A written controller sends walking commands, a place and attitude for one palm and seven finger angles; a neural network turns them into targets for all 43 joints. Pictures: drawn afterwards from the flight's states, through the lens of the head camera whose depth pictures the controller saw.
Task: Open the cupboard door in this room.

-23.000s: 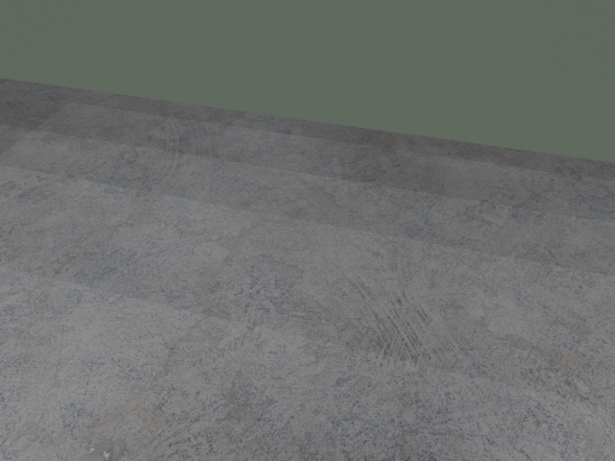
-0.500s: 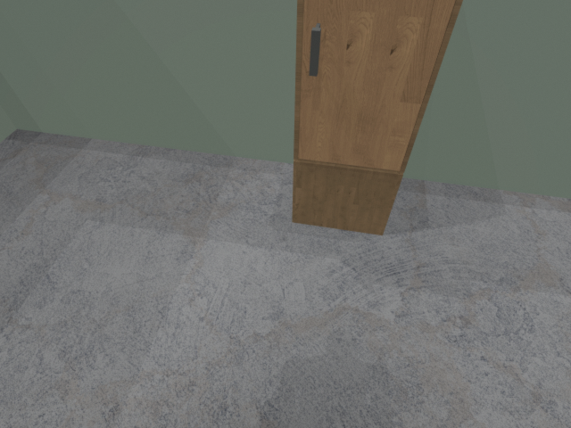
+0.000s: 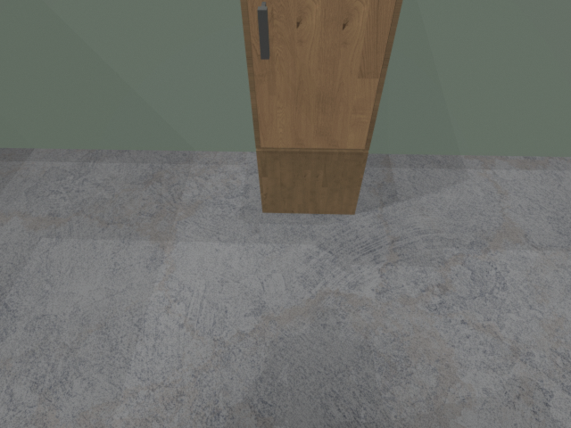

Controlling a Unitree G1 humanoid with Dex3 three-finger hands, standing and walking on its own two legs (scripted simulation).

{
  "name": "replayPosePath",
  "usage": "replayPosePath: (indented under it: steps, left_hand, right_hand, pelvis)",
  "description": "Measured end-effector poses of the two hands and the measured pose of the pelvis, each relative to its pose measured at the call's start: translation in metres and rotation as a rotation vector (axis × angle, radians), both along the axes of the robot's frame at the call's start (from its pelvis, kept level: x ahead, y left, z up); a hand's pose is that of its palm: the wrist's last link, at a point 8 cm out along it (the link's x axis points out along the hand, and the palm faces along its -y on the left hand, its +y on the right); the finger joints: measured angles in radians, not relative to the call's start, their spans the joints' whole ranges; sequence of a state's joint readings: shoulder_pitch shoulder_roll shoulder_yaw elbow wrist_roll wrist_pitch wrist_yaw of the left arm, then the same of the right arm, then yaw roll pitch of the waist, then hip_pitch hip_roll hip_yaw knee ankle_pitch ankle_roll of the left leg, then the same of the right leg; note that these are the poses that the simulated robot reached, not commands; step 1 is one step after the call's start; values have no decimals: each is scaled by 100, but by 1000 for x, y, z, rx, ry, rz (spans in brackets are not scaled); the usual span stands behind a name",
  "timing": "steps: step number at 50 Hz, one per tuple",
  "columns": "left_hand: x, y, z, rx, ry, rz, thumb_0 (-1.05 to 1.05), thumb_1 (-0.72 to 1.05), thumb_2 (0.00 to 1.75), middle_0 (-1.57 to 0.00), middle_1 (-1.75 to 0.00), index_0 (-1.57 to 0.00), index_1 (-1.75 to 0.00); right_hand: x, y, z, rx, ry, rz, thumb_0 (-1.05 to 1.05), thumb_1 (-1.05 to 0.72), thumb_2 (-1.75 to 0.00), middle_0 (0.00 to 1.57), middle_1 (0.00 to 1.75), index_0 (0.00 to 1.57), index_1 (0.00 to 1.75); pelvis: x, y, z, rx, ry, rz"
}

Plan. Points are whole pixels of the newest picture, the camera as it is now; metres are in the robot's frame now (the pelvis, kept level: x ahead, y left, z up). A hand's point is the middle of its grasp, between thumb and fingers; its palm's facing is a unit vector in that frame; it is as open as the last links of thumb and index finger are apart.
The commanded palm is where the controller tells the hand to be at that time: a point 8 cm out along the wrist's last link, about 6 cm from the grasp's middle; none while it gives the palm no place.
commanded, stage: walk to a spot facing it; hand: left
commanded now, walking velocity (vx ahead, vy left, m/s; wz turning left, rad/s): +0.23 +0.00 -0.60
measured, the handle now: (264, 30) +1.03 +0.12 +0.07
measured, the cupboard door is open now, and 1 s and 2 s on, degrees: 0 0 0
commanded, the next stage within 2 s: turn to face it in 0.26 s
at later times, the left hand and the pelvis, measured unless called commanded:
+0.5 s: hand (203, 411) +0.17 +0.15 -0.16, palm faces -0.15 -0.97 -0.20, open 7.4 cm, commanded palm none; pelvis +0.13 -0.03 +0.01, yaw -12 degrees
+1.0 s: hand (203, 327) +0.31 +0.18 -0.16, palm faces -0.11 -0.97 -0.23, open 7.4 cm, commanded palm none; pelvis +0.20 +0.00 +0.01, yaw -6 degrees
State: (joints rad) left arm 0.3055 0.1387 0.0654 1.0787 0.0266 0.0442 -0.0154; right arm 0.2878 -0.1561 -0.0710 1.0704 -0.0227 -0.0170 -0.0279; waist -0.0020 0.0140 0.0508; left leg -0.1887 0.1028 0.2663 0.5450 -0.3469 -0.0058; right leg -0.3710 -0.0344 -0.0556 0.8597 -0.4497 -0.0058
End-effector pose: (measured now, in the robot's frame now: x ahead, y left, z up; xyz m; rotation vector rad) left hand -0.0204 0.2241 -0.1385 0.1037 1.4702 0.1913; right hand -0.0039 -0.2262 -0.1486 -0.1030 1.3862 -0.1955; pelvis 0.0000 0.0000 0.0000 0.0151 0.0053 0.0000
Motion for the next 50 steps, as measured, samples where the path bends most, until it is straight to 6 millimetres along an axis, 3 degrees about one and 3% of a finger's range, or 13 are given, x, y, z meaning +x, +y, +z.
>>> replayPosePath:
  steps: [7,10,12,16,21,25,29,32,36,44,50]
  left_hand:
    - [110,-2,13,71,-163,-133,1,91,90,-19,-30,-20,-30]
    - [148,-9,8,99,-262,-153,0,91,90,-19,-30,-20,-30]
    - [159,-15,11,100,-279,-154,0,91,90,-19,-30,-20,-30]
    - [164,-26,16,73,-211,-196,0,91,90,-20,-30,-20,-30]
    - [175,-31,16,31,-126,-238,0,90,89,-20,-30,-20,-30]
    - [194,-25,10,10,-102,-236,0,90,89,-20,-30,-20,-30]
    - [222,-12,-9,-11,-100,-212,0,90,89,-20,-30,-20,-30]
    - [245,-3,-22,-20,-102,-199,0,90,90,-20,-30,-20,-30]
    - [271,3,-15,-23,-99,-221,0,91,90,-20,-30,-20,-30]
    - [315,12,3,9,-176,-231,0,91,90,-20,-30,-20,-30]
    - [326,3,12,45,-224,-222,0,91,90,-19,-30,-20,-30]
  right_hand:
    - [-3,-26,-13,22,43,-80,1,-91,-90,20,30,20,30]
    - [12,-44,-24,26,63,-81,1,-91,-90,20,30,20,30]
    - [36,-55,-19,12,33,-78,1,-91,-90,20,30,20,30]
    - [105,-72,4,-25,-129,-79,1,-91,-90,20,30,20,30]
    - [182,-79,31,-64,-305,-79,1,-91,-90,20,30,20,30]
    - [222,-70,39,-85,-335,-63,1,-91,-90,19,30,20,30]
    - [248,-49,34,-99,-304,-35,1,-91,-90,19,30,20,30]
    - [252,-27,29,-91,-254,-23,1,-91,-90,20,30,20,30]
    - [238,-2,26,-61,-177,-58,1,-91,-90,20,30,20,30]
    - [197,-4,25,-64,-44,-108,-1,-94,-90,20,30,21,30]
    - [168,-11,16,-27,25,-117,0,-92,-90,20,30,20,30]
  pelvis:
    - [33,-23,-6,-3,0,-75]
    - [48,-37,-17,-9,-10,-90]
    - [56,-41,-13,-10,-19,-108]
    - [74,-44,0,2,-18,-164]
    - [103,-38,9,-3,-3,-212]
    - [131,-29,8,-21,0,-216]
    - [166,-15,-1,-54,-4,-202]
    - [185,-6,-5,-37,-14,-197]
    - [198,4,3,-43,-20,-193]
    - [203,10,10,-36,-5,-141]
    - [199,-4,9,-17,-11,-108]
